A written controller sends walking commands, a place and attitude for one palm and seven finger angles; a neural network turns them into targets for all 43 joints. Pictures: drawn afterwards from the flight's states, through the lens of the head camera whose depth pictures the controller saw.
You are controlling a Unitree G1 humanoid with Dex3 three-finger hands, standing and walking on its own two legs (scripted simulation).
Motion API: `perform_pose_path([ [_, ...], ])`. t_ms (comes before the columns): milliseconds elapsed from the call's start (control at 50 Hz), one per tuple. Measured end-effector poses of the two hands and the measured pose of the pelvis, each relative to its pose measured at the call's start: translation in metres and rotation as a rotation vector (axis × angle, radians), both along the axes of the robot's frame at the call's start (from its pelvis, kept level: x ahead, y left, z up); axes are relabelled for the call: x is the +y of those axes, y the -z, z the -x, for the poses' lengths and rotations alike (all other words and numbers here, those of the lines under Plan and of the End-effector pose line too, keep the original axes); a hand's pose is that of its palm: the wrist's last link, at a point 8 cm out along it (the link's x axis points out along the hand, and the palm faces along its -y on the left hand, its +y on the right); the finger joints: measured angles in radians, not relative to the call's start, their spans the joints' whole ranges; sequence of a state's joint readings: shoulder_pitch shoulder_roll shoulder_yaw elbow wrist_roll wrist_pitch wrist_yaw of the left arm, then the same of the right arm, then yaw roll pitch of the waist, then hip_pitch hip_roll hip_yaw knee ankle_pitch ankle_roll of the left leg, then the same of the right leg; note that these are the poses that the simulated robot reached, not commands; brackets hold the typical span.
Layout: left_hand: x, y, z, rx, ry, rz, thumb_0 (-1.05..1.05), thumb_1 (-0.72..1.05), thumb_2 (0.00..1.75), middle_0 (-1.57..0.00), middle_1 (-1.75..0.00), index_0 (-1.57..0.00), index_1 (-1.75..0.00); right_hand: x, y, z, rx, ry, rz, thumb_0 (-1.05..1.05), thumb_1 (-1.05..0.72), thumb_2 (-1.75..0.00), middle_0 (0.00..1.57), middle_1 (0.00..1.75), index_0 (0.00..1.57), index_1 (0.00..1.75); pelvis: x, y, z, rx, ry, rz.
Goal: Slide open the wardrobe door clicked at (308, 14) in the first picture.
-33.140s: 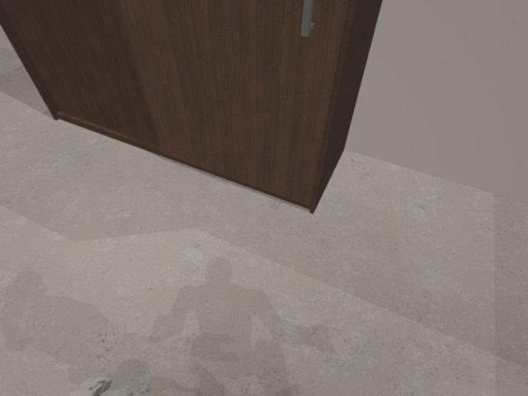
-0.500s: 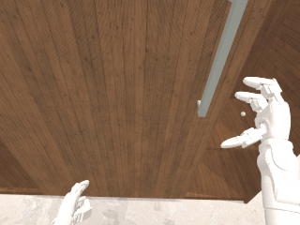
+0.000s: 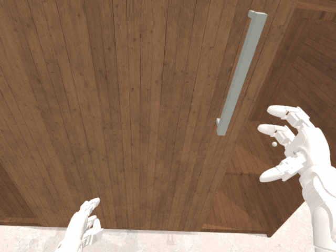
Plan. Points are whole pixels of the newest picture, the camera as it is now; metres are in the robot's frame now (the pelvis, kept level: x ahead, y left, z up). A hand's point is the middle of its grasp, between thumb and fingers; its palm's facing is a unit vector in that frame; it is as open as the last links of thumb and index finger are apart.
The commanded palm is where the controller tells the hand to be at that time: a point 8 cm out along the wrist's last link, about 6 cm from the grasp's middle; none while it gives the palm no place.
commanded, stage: draw the hand back to the body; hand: right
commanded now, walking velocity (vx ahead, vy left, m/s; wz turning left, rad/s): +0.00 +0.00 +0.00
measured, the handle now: (234, 81) +0.47 -0.16 +0.25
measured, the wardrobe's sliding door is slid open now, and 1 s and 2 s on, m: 0.42 0.42 0.42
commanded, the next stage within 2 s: step back with the hand held close in 1.32 s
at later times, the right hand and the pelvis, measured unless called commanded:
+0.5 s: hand (304, 178) +0.21 -0.24 +0.18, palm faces +0.42 +0.88 -0.22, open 13.2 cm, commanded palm +0.17 -0.28 +0.18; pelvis -0.01 -0.01 +0.00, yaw -1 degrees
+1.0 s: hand (324, 195) +0.19 -0.28 +0.16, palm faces +0.49 +0.81 -0.33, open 8.3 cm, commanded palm +0.15 -0.31 +0.17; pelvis +0.02 -0.02 +0.00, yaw +0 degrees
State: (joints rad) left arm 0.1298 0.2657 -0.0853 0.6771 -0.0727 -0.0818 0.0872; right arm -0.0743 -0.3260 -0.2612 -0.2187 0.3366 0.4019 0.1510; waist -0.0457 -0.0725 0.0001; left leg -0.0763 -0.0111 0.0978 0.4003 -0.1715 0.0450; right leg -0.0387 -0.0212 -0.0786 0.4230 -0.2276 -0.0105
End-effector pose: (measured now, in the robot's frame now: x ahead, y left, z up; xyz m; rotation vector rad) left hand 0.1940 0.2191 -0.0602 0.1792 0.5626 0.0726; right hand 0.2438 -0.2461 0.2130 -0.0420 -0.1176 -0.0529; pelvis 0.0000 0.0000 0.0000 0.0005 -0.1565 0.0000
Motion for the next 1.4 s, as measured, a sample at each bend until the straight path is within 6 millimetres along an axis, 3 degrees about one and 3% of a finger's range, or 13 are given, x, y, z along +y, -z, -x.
perform_pose_path([
  [260, 0.000, -0.011, 0.000, -0.037, 0.020, -0.036, 0.01, 0.91, 0.90, -0.21, -0.30, -0.20, -0.30, -0.017, 0.020, 0.044, 0.012, 0.069, 0.011, -0.02, 0.52, -0.22, 0.25, 1.13, 0.25, 1.13, -0.002, 0.001, 0.005, -0.018, 0.009, -0.002],
  [360, -0.006, -0.006, 0.007, -0.031, 0.045, -0.039, 0.01, 0.91, 0.90, -0.21, -0.30, -0.20, -0.30, -0.030, 0.017, 0.062, -0.103, 0.275, 0.168, -0.01, 0.42, -0.27, 0.25, 1.07, 0.24, 1.07, -0.003, 0.001, 0.009, -0.009, 0.008, -0.009],
  [440, -0.011, 0.006, 0.019, 0.032, 0.056, -0.040, 0.01, 0.90, 0.90, -0.21, -0.30, -0.20, -0.30, -0.033, 0.023, 0.072, -0.140, 0.344, 0.207, -0.01, 0.30, -0.32, 0.24, 1.00, 0.24, 1.00, -0.005, 0.000, 0.010, -0.004, 0.010, -0.009],
  [660, -0.016, 0.024, 0.035, 0.138, 0.024, -0.027, 0.01, 0.90, 0.90, -0.21, -0.30, -0.20, -0.30, -0.045, 0.030, 0.074, -0.132, 0.374, 0.281, -0.01, -0.08, -0.51, 0.23, 0.78, 0.23, 0.77, -0.012, -0.003, -0.003, 0.000, 0.001, -0.008],
  [1040, -0.010, 0.006, -0.004, 0.061, 0.030, -0.062, 0.01, 0.91, 0.90, -0.21, -0.30, -0.20, -0.30, -0.071, 0.041, 0.099, -0.047, 0.469, 0.330, 0.01, -0.74, -0.83, 0.21, 0.39, 0.21, 0.38, -0.015, -0.003, -0.016, 0.008, 0.009, -0.014],
  [1240, -0.020, 0.009, -0.004, 0.063, 0.053, -0.040, 0.01, 0.90, 0.90, -0.21, -0.30, -0.20, -0.30, -0.065, 0.036, 0.097, -0.072, 0.466, 0.322, 0.01, -0.87, -0.89, 0.20, 0.32, 0.20, 0.31, -0.013, -0.003, -0.015, 0.005, 0.013, -0.012],
  [1400, -0.015, 0.015, 0.007, 0.087, 0.040, -0.030, 0.01, 0.90, 0.90, -0.21, -0.30, -0.20, -0.30, -0.061, 0.035, 0.095, -0.067, 0.450, 0.339, 0.01, -0.89, -0.90, 0.20, 0.31, 0.20, 0.30, -0.010, -0.003, -0.014, 0.003, 0.008, -0.012],
])
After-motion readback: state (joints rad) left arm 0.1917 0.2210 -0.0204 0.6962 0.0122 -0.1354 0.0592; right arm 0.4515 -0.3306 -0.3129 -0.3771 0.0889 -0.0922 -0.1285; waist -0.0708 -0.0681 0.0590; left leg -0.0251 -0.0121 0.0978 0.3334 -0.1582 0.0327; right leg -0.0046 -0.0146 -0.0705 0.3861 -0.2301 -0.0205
